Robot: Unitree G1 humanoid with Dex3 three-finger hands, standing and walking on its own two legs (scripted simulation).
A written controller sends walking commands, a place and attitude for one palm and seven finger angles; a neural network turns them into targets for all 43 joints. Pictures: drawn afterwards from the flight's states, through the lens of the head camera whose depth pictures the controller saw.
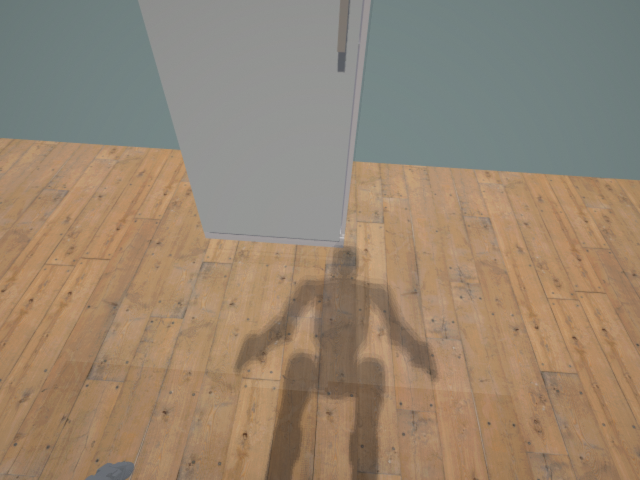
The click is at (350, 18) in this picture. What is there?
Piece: fridge door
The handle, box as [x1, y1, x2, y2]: [337, 0, 348, 51]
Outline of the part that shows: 348,0 340,0 337,51 344,51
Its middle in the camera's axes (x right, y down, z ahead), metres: +0.05 -0.58 +0.85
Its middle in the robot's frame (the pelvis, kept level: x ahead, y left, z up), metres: +1.06 +0.02 +0.24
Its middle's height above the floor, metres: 1.01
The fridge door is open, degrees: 0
